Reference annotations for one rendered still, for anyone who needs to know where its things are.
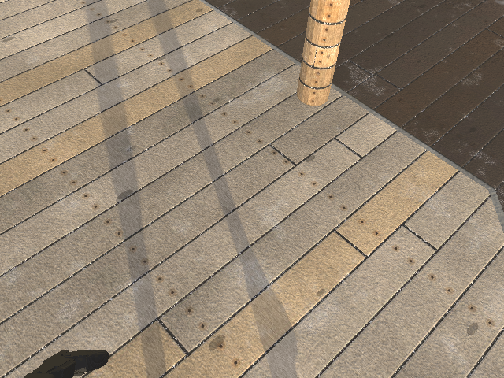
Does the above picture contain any robot left hand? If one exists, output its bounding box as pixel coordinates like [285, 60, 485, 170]
[24, 350, 109, 378]

